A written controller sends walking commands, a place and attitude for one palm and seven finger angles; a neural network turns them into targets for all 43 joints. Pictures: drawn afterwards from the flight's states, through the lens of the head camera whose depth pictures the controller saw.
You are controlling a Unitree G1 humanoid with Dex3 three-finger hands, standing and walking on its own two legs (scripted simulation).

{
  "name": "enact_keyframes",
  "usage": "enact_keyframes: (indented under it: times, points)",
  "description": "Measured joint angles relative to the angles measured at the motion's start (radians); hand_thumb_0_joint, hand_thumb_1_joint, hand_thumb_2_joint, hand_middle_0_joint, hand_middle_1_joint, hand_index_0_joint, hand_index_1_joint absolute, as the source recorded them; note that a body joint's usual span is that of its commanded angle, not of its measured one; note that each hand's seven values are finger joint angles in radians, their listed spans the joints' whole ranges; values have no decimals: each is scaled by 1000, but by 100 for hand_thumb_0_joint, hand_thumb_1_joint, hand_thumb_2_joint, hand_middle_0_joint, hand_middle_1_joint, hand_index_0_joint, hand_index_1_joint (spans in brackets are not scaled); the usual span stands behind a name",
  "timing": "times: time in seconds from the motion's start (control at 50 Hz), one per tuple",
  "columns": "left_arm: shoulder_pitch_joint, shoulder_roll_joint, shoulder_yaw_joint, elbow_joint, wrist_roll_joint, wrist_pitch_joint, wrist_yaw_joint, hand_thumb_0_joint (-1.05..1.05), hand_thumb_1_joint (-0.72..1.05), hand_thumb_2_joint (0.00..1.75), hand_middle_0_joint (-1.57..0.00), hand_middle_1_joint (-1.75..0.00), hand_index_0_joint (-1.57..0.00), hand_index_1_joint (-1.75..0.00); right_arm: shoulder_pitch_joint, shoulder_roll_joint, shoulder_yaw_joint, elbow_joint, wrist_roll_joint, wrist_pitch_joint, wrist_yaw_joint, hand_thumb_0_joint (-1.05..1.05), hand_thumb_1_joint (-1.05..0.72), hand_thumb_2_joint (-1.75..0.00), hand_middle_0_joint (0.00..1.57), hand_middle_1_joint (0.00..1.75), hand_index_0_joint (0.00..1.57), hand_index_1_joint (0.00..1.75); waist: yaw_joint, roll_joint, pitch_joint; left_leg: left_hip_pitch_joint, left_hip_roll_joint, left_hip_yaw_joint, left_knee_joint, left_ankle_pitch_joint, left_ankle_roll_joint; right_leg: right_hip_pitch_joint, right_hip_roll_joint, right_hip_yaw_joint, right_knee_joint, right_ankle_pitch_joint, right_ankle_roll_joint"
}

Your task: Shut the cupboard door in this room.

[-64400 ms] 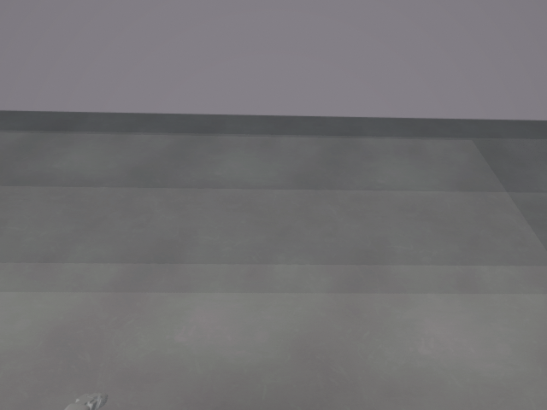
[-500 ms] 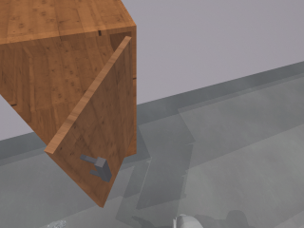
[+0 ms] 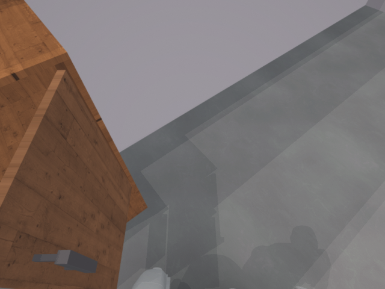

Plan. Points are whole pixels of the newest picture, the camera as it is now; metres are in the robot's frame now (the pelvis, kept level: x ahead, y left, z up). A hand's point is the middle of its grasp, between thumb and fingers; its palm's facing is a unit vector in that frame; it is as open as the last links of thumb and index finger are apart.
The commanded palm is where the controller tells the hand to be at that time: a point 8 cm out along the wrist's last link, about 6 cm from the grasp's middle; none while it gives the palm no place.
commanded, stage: walk to a spot facing it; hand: left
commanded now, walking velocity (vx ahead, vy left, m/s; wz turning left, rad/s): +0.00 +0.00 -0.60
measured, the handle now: (67, 262) +0.15 +0.25 -0.01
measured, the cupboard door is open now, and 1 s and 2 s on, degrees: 52 54 54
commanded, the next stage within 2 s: none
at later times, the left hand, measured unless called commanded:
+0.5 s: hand out of the picture +0.05 +0.21 -0.17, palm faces -0.20 -0.94 -0.26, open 7.3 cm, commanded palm none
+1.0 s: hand (158, 249) +0.22 +0.12 -0.18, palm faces -0.43 -0.89 -0.15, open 7.4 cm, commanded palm none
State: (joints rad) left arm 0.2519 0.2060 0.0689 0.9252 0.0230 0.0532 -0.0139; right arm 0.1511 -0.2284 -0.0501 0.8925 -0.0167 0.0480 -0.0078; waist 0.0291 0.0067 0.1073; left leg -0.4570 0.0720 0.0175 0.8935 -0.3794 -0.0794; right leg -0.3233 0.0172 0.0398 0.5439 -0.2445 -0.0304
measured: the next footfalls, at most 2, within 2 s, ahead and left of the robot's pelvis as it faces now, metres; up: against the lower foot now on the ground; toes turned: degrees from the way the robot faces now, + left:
left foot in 0.10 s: +0.06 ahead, +0.14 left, +0.00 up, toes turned -1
right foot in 0.50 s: +0.05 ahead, -0.12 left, +0.00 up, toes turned -26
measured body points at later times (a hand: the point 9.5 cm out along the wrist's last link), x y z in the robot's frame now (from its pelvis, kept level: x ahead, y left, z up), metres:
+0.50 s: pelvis +0.03 +0.00 -0.01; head +0.09 -0.03 +0.43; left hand +0.06 +0.26 -0.16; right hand +0.00 -0.26 -0.17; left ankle +0.02 +0.14 -0.74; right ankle +0.01 -0.11 -0.74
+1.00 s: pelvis +0.10 -0.03 +0.00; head +0.13 -0.02 +0.45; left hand +0.24 +0.16 -0.16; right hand +0.10 -0.30 -0.12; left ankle +0.15 +0.08 -0.74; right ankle +0.01 -0.10 -0.71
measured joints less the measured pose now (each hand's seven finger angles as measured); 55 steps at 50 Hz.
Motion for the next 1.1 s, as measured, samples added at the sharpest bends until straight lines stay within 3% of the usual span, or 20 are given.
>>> enact_keyframes:
  times: [0.08, 0.1, 0.14, 0.18, 0.22, 0.28, 0.4, 0.46, 0.5, 0.52, 0.56, 0.62, 0.72, 0.88, 0.94, 1.0, 1.04, 1.1]
  points:
    - [-9, -6, 4, -7, 0, 1, 0, 1, 90, 90, -20, -30, -20, -30, -37, 20, 9, -30, 8, -26, -5, 0, -91, -90, 19, 30, 20, 30, 14, -28, -24, 98, -40, 13, -219, 25, 13, -26, 19, 36, 27, -11, 19]
    - [-8, -5, 7, -11, -3, 3, 1, 1, 90, 90, -20, -30, -21, -30, -37, 22, 13, -40, 9, -38, -7, 0, -91, -90, 20, 30, 20, 30, 14, -30, -36, 136, -42, 16, -306, 62, 27, -39, 29, 43, 50, -22, 26]
    - [6, 2, 10, -3, -7, 18, -3, 0, 90, 90, -20, -30, -22, -30, -39, 36, 16, -54, 4, -51, -10, 0, -91, -90, 20, 30, 20, 30, 16, -49, -37, 144, -42, 37, -308, 86, 72, -82, 34, 50, 175, -147, 40]
    - [17, 7, 18, 12, -1, 24, -8, 0, 90, 90, -20, -30, -22, -30, -31, 46, 23, -61, -2, -52, -10, 0, -90, -90, 20, 30, 20, 30, 20, -49, -39, 168, -24, 61, -316, 68, 87, -137, 31, 15, 369, -225, 62]
    - [22, 14, 26, 19, 2, 27, -17, 0, 90, 90, -20, -30, -22, -30, -18, 54, 27, -61, -7, -49, -13, 0, -90, -90, 20, 30, 21, 30, 21, -45, -40, 198, -7, 79, -354, 72, 87, -178, 11, -24, 516, -211, 80]
    - [29, 21, 30, 40, -1, 43, -26, 0, 90, 90, -20, -30, -22, -30, -3, 62, 26, -52, -8, -48, -17, 0, -90, -90, 20, 30, 21, 30, 19, -39, -31, 235, 16, 111, -396, 83, 82, -198, -26, -59, 583, -187, 102]
    - [43, 19, 46, 83, -10, 60, -21, 0, 90, 90, -20, -29, -22, -30, 35, 52, 6, -19, -8, -40, -15, 0, -90, -90, 20, 30, 21, 30, 6, -12, 13, 266, 64, 185, -372, 48, 60, -144, -72, -111, 394, -189, 104]
    - [55, 15, 48, 105, -12, 54, -22, 0, 91, 90, -19, -29, -22, -30, 56, 33, -9, 6, -10, -28, -12, 0, -90, -90, 20, 30, 21, 30, -2, 10, 34, 260, 93, 217, -310, 4, 39, -83, -63, -143, 244, -172, 86]
    - [76, 17, 45, 107, -11, 35, -21, 0, 90, 90, -20, -29, -21, -30, 82, 17, -17, 22, -5, -20, -9, 0, -90, -90, 20, 30, 21, 30, -1, 21, 35, 236, 114, 231, -227, -39, 21, -16, -52, -164, 98, -63, 57]
    - [79, 12, 43, 109, -8, 18, -14, 0, 90, 90, -20, -30, -21, -30, 85, 5, -22, 33, -1, -12, -8, 0, -90, -90, 20, 30, 21, 30, 6, 36, 40, 201, 125, 213, -140, -75, 16, -21, -40, -165, 100, -61, 22]
    - [71, -4, 36, 107, -10, 4, 1, 0, 90, 90, -20, -29, -21, -30, 76, -16, -28, 54, 3, 13, -16, 0, -90, -90, 20, 30, 21, 30, 7, 61, 57, 114, 97, 115, 60, -155, 13, -33, -25, -165, 134, -83, -15]
    - [68, -18, 32, 96, -10, -2, 15, 0, 90, 90, -20, -29, -21, -30, 49, -17, -26, 68, -3, 31, -15, 1, -91, -90, 19, 30, 20, 30, 16, 48, 55, 19, 52, 51, 220, -108, 12, -23, -14, -141, 93, -64, -26]
    - [55, -30, 20, 78, -2, -26, 9, 0, 90, 90, -20, -30, -20, -30, 14, 7, -18, 43, -13, 10, 6, 1, -91, -90, 19, 30, 20, 30, 21, 7, 6, -11, 25, 30, 128, -24, 7, 16, 8, -87, -22, -6, -34]
    - [40, -43, 17, 40, -4, -55, -1, 0, 90, 90, -20, -30, -20, -30, -32, 42, -6, -21, -8, -34, 17, 0, -91, -90, 19, 30, 20, 30, 38, -34, -67, 75, -25, 22, -176, -16, 16, 67, 30, -4, -79, -6, -21]
    - [51, -38, 18, 31, -4, -48, -10, 0, 90, 90, -20, -30, -20, -30, -30, 51, 5, -49, -5, -66, 11, 0, -90, -90, 20, 30, 20, 30, 37, -44, -86, 167, -41, 37, -367, 43, 35, 57, 43, 30, -12, -58, -3]
    - [47, -20, 27, 39, -3, -31, -18, 0, 90, 90, -20, -30, -20, -30, -6, 65, 17, -63, -14, -91, 5, 0, -90, -90, 20, 30, 21, 30, 18, -53, -97, 199, -29, 79, -350, 70, 81, -40, 36, 5, 270, -203, 14]
    - [35, -4, 34, 39, 3, -25, -28, 1, 90, 90, -20, -30, -20, -30, 33, 68, 19, -59, -15, -97, 3, 0, -90, -90, 20, 30, 21, 30, 4, -45, -105, 250, -12, 104, -390, 51, 86, -121, 7, -41, 453, -173, 30]
    - [8, 22, 43, 13, 11, -25, -36, 1, 90, 90, -20, -30, -20, -30, 99, 69, 16, -30, -14, -103, -4, 0, -90, -90, 20, 30, 21, 30, -6, -36, -101, 332, 9, 147, -473, 53, 73, -227, -46, -77, 592, -77, 52]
